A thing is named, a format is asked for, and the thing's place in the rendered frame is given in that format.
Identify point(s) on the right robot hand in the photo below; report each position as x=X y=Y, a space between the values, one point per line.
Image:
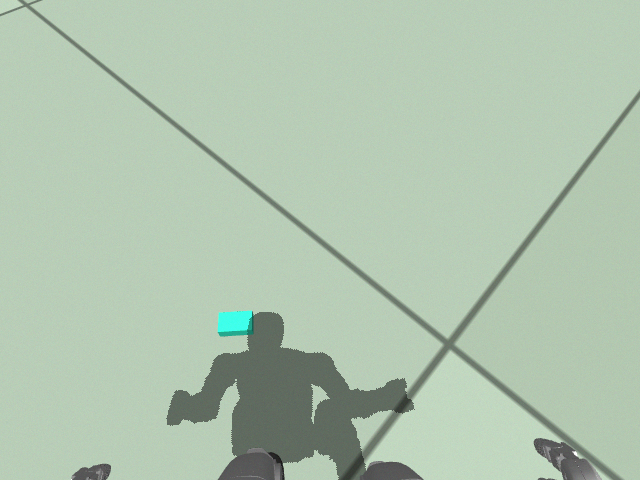
x=565 y=459

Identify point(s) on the small box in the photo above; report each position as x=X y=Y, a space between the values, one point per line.
x=235 y=323

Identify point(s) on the left robot hand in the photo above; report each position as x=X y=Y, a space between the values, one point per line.
x=96 y=472

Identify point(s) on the left robot foot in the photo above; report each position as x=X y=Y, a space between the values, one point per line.
x=278 y=460

